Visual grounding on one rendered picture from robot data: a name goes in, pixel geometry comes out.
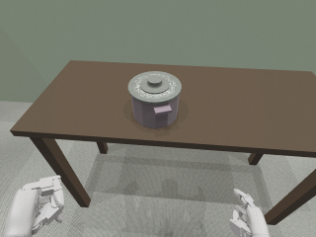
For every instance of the knob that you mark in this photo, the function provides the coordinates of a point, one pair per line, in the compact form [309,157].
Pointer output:
[154,80]

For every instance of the robot right hand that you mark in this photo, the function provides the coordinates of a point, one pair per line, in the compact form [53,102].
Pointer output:
[253,221]

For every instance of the robot left hand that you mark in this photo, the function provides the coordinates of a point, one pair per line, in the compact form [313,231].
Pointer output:
[44,197]

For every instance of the pot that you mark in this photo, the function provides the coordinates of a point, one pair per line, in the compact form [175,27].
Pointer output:
[155,115]

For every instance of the table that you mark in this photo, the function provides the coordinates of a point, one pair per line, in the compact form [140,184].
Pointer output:
[245,110]

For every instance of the lid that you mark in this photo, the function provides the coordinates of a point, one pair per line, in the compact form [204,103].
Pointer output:
[169,90]

